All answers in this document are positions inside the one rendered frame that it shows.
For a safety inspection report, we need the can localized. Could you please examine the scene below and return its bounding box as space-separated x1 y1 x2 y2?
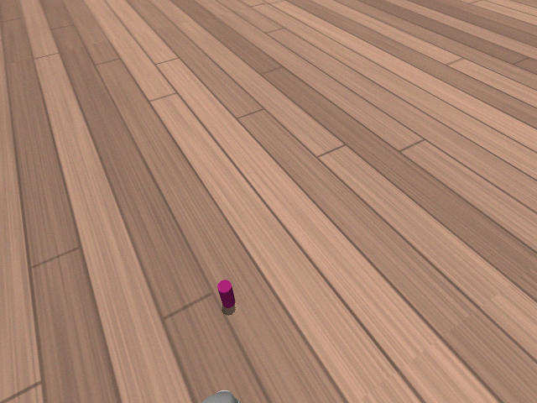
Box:
217 280 235 308

